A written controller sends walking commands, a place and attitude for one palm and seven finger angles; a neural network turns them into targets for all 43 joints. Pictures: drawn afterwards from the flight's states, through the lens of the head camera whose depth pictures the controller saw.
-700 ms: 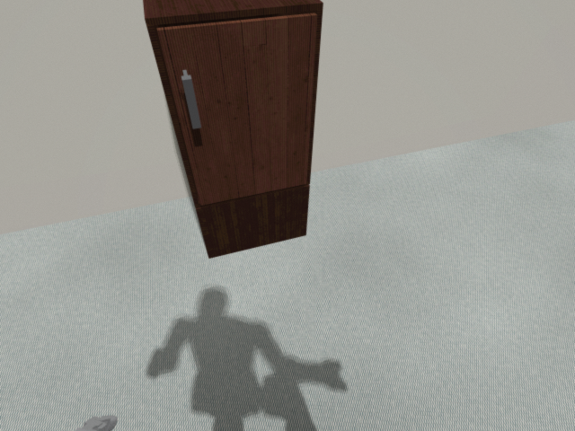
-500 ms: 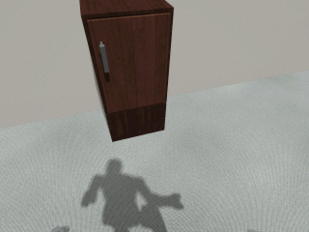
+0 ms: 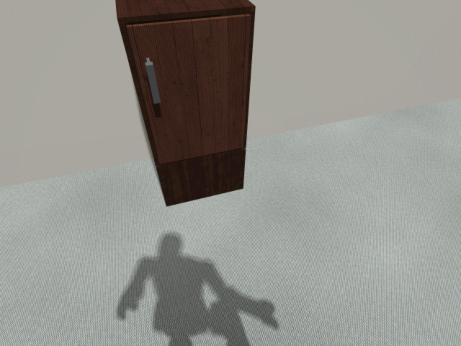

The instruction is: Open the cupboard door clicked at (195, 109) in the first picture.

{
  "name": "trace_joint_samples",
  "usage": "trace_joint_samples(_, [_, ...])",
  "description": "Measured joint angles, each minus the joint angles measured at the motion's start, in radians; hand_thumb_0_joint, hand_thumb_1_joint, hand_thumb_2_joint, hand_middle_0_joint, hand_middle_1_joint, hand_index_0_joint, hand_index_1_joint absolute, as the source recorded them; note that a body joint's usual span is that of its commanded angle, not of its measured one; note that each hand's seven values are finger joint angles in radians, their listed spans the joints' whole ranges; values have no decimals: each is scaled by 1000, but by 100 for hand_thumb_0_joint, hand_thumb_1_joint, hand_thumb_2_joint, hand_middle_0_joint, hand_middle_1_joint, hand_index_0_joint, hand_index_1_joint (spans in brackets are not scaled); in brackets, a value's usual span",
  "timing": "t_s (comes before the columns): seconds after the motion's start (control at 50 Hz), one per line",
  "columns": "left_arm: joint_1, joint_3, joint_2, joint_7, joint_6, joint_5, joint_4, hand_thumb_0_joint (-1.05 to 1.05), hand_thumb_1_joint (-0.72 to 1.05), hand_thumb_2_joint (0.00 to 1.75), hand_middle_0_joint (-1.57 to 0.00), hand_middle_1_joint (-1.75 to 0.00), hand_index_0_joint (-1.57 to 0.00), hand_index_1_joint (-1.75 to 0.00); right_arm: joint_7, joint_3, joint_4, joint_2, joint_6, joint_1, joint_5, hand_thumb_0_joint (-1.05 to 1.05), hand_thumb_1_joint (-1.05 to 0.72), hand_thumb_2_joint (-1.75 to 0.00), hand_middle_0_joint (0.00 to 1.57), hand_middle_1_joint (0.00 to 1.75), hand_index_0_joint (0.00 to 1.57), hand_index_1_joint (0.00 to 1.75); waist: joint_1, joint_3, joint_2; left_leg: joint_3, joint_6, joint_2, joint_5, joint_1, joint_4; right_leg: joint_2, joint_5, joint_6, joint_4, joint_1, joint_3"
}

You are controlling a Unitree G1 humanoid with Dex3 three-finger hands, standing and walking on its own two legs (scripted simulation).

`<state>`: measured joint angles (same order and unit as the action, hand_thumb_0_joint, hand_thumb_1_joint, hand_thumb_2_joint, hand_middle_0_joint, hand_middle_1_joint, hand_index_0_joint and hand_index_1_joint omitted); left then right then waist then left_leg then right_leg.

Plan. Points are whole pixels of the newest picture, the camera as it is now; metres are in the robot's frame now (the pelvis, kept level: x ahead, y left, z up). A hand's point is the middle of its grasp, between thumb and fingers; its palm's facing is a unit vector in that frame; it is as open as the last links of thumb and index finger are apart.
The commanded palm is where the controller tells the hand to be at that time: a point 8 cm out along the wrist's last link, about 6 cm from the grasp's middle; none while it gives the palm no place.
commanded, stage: stand and wait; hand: left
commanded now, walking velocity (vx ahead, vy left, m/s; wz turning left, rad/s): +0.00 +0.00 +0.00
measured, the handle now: (152, 80) +0.92 +0.33 -0.01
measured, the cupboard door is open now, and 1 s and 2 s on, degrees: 0 0 0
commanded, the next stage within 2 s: look at it before walking up in 0.12 s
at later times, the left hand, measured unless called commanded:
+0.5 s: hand out of the picture +0.08 +0.24 -0.15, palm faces -0.03 -0.94 -0.34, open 7.3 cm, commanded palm none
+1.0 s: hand out of the picture +0.08 +0.25 -0.16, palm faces +0.00 -0.94 -0.34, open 7.3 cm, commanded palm none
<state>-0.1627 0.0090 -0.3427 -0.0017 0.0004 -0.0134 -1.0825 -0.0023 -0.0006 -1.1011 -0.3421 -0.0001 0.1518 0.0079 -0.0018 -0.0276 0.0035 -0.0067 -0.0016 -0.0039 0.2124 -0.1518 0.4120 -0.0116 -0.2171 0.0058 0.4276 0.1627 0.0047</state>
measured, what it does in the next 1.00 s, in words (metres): stands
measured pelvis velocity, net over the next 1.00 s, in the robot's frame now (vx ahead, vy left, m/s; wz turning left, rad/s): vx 0.00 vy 0.00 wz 0.02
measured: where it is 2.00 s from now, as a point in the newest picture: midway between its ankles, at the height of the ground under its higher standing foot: outside the picture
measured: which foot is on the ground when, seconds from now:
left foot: down 0.00-1.00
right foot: down 0.00-1.00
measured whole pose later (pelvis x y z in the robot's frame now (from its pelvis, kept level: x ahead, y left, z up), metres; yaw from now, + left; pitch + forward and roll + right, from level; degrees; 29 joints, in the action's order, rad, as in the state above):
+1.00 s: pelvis +0.00 +0.00 +0.00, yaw +1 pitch -2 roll +0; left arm -0.13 0.00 -0.33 0.01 0.01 -0.01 -1.07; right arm 0.00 0.00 -1.09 -0.33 0.01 0.13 0.01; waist -0.01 -0.04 0.00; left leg -0.03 0.00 -0.01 0.21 -0.18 0.42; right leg -0.02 -0.22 0.01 0.43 0.17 -0.02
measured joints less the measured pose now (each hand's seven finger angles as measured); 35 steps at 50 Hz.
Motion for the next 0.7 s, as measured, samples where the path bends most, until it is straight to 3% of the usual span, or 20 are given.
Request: trace_joint_samples(0.7, [18,0,2,0,-9,-2,-9,0,91,90,-20,-30,-20,-30,1,-3,-12,2,-6,-27,-1,1,-91,-90,21,30,20,30,1,1,-1,0,-6,8,-14,13,-34,7,17,-4,-38,-14,0])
